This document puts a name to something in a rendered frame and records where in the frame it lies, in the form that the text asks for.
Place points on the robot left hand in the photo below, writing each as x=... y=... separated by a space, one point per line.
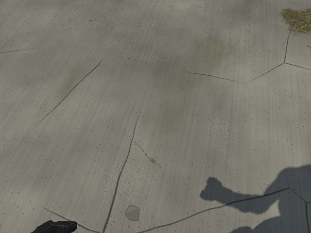
x=65 y=226

